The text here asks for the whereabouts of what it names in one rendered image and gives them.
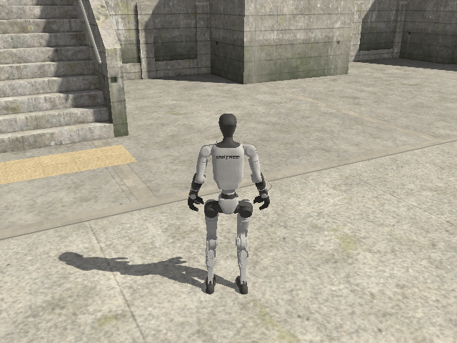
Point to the stairs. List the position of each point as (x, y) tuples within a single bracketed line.
[(49, 93)]

